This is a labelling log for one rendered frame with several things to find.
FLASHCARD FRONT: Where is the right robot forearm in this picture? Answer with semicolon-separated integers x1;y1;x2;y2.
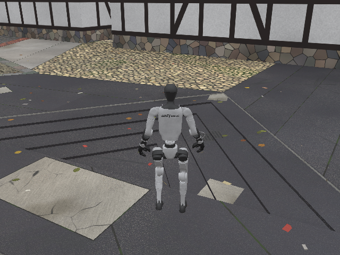
193;128;203;144

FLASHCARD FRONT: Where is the left robot forearm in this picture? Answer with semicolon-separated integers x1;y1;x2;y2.
140;128;150;148

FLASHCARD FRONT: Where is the right robot upper arm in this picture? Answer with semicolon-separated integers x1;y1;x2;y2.
182;107;198;135

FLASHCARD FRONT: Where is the right robot hand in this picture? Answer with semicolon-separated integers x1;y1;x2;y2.
192;142;205;152

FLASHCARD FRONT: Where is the left robot upper arm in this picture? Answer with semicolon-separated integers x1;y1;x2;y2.
144;107;159;136

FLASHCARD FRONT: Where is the humanoid robot torso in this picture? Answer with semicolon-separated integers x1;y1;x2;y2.
158;105;183;159

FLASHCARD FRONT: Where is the robot left shin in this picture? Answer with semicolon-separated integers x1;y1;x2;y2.
155;167;163;203

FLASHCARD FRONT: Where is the left robot hand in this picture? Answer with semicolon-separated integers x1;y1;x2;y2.
138;146;150;156

